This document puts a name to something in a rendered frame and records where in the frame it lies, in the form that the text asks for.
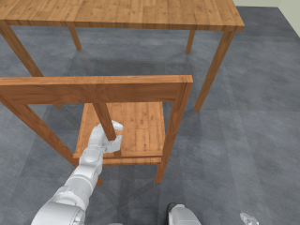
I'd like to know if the table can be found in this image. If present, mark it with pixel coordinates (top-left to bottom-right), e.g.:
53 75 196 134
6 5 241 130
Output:
0 0 245 112

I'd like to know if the left robot forearm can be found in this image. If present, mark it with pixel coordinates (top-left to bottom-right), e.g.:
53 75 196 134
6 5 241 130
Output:
31 146 103 225

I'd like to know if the right robot thigh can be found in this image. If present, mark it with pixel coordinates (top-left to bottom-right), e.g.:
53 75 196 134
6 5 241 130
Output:
169 207 202 225

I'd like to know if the robot right hand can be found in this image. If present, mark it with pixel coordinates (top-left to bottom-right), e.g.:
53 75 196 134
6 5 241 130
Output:
240 212 259 225

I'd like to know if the right robot shin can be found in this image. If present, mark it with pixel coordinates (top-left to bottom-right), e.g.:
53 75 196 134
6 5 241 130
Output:
172 204 185 210

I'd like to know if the robot left upper arm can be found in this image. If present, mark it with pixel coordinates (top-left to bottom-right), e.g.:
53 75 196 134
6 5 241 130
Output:
34 202 85 225

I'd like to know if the chair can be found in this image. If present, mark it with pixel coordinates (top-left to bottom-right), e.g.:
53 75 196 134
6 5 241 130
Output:
0 75 193 186

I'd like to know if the robot left hand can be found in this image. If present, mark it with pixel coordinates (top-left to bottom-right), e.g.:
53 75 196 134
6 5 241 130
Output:
87 120 124 154

